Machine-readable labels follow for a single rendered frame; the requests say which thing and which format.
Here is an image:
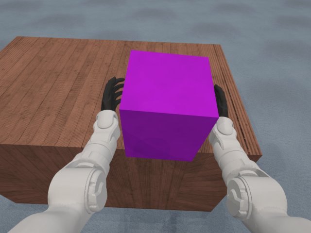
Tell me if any left robot forearm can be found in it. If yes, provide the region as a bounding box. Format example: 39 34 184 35
48 110 121 202

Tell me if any pedestal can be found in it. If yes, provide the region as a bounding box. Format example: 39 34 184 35
0 36 262 212

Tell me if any left robot upper arm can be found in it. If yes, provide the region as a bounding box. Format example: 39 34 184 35
8 168 107 233

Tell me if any right robot upper arm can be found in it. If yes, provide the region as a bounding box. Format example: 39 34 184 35
226 176 311 233

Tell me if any right robot hand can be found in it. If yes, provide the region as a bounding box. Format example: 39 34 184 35
214 84 228 118

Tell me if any carton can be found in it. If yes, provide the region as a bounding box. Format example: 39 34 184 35
119 50 219 162

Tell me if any left robot hand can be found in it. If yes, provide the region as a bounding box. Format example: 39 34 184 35
101 77 125 112

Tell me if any right robot forearm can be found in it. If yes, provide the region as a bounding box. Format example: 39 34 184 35
208 116 287 203

